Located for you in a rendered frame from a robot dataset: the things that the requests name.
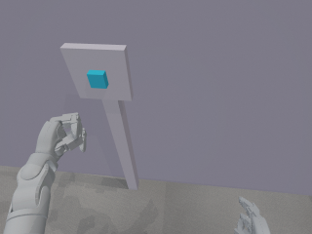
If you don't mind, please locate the robot right hand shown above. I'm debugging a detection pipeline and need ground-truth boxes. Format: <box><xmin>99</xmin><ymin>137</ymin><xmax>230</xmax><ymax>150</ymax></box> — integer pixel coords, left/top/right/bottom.
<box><xmin>234</xmin><ymin>196</ymin><xmax>272</xmax><ymax>234</ymax></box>

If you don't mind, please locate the panel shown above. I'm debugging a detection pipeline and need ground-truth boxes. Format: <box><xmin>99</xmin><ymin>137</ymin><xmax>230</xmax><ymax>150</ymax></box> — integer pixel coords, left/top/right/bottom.
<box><xmin>60</xmin><ymin>43</ymin><xmax>139</xmax><ymax>190</ymax></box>

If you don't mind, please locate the left robot forearm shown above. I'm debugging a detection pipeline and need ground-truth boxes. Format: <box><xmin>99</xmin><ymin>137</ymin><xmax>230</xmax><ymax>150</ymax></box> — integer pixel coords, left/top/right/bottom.
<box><xmin>3</xmin><ymin>152</ymin><xmax>59</xmax><ymax>234</ymax></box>

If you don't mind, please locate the button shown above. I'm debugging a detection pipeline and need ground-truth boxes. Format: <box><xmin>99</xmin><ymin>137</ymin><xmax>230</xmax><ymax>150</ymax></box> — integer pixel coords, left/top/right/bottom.
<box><xmin>87</xmin><ymin>69</ymin><xmax>109</xmax><ymax>89</ymax></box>

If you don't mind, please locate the robot left hand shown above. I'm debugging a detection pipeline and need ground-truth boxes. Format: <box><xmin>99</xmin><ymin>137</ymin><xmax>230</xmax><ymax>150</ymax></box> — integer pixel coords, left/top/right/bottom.
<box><xmin>35</xmin><ymin>112</ymin><xmax>87</xmax><ymax>161</ymax></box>

